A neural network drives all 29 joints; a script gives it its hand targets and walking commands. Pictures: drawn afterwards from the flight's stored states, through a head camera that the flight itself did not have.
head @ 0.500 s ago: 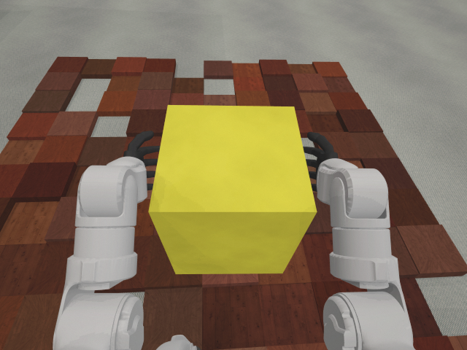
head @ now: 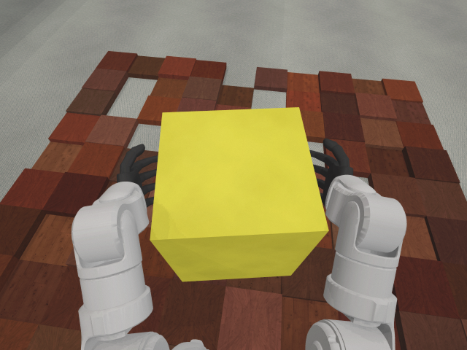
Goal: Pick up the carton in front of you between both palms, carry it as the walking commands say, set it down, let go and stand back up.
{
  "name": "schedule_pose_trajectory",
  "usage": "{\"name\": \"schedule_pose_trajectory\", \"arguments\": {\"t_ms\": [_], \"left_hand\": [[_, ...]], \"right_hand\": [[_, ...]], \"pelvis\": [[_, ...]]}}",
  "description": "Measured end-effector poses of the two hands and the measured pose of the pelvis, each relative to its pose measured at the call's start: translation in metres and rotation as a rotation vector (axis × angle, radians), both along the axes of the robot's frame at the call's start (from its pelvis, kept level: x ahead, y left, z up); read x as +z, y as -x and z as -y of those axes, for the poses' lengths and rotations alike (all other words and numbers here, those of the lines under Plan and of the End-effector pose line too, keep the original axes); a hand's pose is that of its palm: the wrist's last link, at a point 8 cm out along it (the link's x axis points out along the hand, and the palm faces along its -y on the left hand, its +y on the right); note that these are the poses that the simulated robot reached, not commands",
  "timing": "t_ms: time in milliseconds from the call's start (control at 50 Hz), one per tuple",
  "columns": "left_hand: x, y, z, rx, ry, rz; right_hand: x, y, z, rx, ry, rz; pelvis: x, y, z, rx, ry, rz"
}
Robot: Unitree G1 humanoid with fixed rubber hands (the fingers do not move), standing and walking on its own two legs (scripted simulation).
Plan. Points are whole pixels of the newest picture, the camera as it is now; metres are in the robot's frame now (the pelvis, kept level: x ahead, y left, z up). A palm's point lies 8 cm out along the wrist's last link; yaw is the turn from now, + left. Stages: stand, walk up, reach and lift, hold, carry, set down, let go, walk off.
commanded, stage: carry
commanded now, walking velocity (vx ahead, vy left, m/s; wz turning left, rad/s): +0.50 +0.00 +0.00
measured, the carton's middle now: (234, 204) +0.36 +0.03 +0.04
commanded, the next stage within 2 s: none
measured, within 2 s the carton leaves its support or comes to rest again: neither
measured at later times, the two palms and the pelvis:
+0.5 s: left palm (211, 49) +0.70 +0.12 +0.13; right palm (350, 67) +0.65 -0.18 +0.13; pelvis +0.35 +0.02 -0.02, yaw -3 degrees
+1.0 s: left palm (231, 11) +1.04 +0.10 +0.06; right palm (327, 17) +1.04 -0.20 +0.06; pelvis +0.67 -0.04 -0.05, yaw -3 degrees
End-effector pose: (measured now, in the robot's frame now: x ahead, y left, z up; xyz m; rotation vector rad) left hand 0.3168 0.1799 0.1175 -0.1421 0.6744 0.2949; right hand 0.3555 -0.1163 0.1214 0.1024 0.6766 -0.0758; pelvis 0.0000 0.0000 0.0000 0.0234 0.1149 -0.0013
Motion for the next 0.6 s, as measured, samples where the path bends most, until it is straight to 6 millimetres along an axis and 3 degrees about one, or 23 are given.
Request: {"name": "schedule_pose_trajectory", "arguments": {"t_ms": [80, 160, 200, 260, 320, 380, 480, 600], "left_hand": [[0.013, -0.036, -0.032, 0.091, 0.011, 0.099], [0.016, -0.102, -0.045, 0.049, -0.011, 0.173], [0.013, -0.139, -0.038, -0.017, -0.021, 0.141], [0.011, -0.191, -0.012, -0.129, 0.004, 0.084], [0.013, -0.238, 0.018, -0.225, 0.024, 0.067], [0.016, -0.284, 0.042, -0.286, 0.020, 0.061], [0.012, -0.364, 0.061, -0.317, -0.040, 0.040], [0.007, -0.471, 0.069, -0.276, -0.125, 0.044]], "right_hand": [[0.011, -0.055, -0.035, 0.066, -0.018, 0.094], [0.014, -0.111, -0.046, 0.066, 0.020, 0.178], [0.009, -0.132, -0.038, 0.033, 0.034, 0.148], [0.003, -0.146, -0.010, -0.078, 0.046, 0.086], [0.008, -0.163, 0.018, -0.186, 0.056, 0.065], [0.014, -0.194, 0.039, -0.233, 0.071, 0.058], [0.013, -0.279, 0.060, -0.198, 0.102, 0.033], [0.002, -0.411, 0.071, -0.076, 0.132, 0.049]], "pelvis": [[-0.004, -0.068, -0.006, 0.023, 0.003, 0.007], [-0.024, -0.135, -0.017, 0.017, -0.019, 0.028], [-0.024, -0.156, -0.022, 0.006, -0.024, 0.023], [-0.016, -0.188, -0.029, -0.006, -0.002, 0.018], [-0.009, -0.223, -0.033, -0.019, 0.020, 0.021], [-0.005, -0.261, -0.031, -0.028, 0.034, 0.022], [-0.013, -0.330, -0.020, -0.041, 0.027, 0.030], [-0.049, -0.426, 0.007, -0.040, -0.010, 0.062]]}}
